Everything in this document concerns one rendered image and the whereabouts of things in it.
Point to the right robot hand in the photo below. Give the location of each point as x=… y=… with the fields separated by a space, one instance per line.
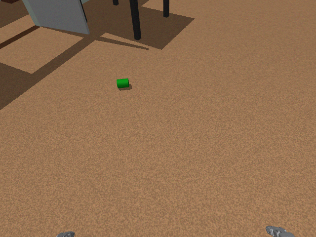
x=278 y=232

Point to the can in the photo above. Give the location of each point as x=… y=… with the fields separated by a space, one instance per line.
x=122 y=83

